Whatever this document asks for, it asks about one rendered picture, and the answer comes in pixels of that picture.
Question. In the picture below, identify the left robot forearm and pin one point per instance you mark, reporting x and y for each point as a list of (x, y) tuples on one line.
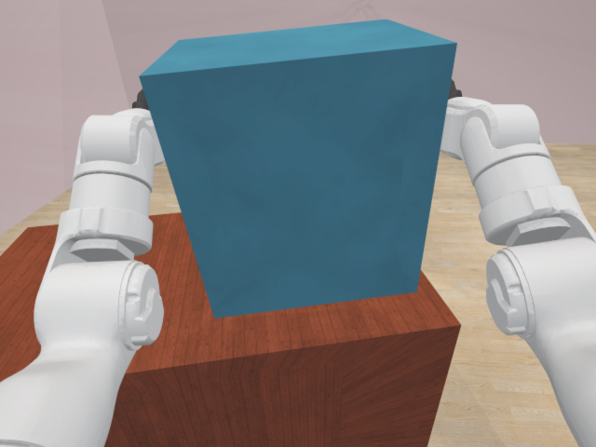
[(108, 218)]

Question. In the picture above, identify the left robot hand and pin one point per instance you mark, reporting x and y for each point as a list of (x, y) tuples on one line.
[(141, 101)]

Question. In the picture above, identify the left robot upper arm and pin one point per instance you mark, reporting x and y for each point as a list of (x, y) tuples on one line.
[(92, 317)]

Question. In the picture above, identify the right robot hand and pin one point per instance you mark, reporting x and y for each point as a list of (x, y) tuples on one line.
[(454, 92)]

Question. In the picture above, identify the pedestal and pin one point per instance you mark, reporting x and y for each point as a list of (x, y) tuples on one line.
[(362, 373)]

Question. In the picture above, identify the right robot upper arm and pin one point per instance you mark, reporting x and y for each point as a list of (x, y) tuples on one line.
[(546, 294)]

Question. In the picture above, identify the carton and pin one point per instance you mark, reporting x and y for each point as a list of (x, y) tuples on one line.
[(303, 160)]

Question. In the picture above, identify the right robot forearm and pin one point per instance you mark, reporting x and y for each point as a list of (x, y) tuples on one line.
[(521, 196)]

